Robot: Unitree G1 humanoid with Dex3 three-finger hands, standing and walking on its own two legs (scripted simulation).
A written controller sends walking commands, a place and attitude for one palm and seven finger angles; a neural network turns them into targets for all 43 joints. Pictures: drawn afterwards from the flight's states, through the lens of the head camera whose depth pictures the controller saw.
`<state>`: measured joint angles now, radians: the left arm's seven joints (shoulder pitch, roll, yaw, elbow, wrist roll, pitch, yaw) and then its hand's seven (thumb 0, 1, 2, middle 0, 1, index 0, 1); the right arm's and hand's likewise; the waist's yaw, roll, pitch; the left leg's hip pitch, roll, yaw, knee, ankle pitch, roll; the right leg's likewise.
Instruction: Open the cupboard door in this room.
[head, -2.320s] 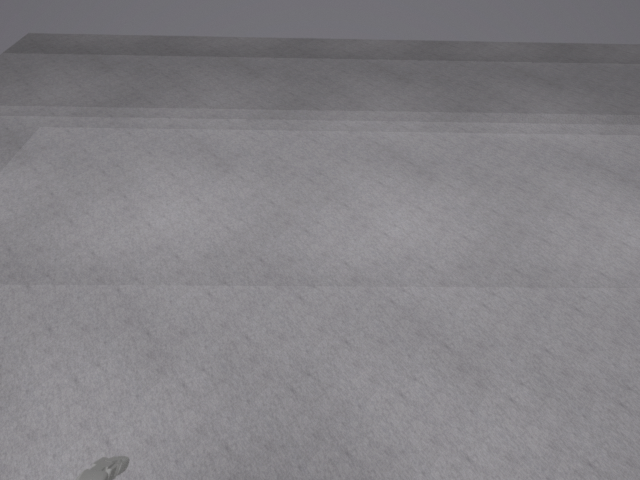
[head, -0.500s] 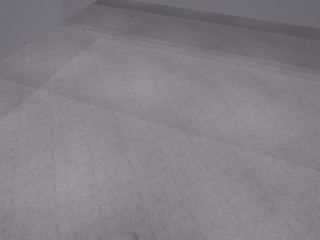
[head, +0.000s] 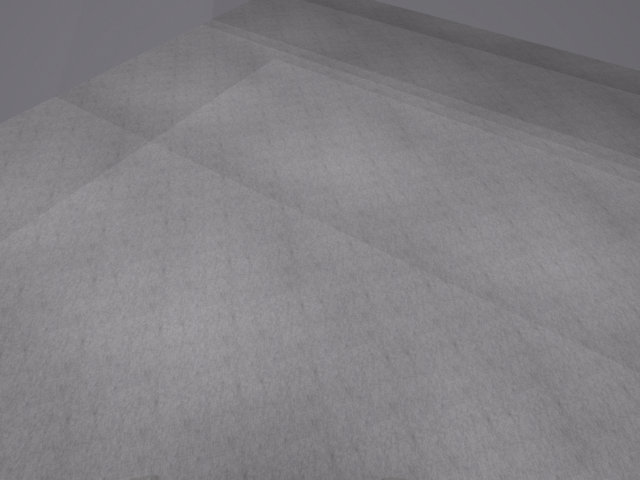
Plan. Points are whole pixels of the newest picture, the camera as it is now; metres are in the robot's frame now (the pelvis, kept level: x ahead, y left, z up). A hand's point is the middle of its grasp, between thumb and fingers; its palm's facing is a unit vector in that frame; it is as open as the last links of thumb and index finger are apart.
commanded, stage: turn or walk to find it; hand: left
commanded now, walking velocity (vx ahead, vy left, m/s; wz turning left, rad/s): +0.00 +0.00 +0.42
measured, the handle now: out of the picture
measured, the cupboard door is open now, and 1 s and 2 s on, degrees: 0 0 0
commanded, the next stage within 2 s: stand and wait in 1.10 s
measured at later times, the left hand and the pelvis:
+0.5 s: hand out of the picture -0.03 +0.20 -0.18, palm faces +0.26 -0.94 -0.21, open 7.4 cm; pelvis -0.03 +0.00 -0.01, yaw +14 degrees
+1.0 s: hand out of the picture -0.03 +0.21 -0.15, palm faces +0.42 -0.87 -0.27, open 7.4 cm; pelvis -0.05 -0.01 -0.01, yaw +25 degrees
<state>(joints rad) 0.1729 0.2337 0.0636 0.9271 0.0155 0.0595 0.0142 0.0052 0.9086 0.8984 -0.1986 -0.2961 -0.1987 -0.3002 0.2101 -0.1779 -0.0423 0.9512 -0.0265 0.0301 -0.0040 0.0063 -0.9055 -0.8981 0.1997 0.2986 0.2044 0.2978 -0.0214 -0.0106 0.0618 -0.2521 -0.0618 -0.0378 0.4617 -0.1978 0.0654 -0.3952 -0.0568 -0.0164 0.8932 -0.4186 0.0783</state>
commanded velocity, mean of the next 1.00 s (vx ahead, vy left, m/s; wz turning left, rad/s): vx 0.00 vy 0.00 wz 0.42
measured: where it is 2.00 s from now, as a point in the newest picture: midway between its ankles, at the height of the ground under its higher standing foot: outside the picture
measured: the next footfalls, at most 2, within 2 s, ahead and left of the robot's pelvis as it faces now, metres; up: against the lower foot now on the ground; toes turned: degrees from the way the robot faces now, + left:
right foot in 0.14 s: +0.03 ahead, -0.14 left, +0.00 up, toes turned +2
left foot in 0.52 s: -0.03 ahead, +0.12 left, +0.00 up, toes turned +19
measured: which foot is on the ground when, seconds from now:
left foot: down 0.00-0.14, up 0.16-0.50, down 0.52-0.98, up 1.00-1.00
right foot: up 0.00-0.12, down 0.14-0.52, up 0.54-0.96, down 0.98-1.00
